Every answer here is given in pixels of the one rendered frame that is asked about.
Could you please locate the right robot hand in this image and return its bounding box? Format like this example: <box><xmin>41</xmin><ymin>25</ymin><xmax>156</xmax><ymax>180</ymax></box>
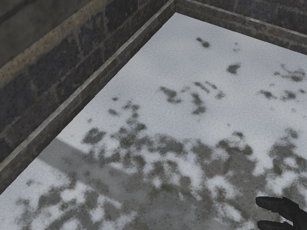
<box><xmin>250</xmin><ymin>196</ymin><xmax>307</xmax><ymax>230</ymax></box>

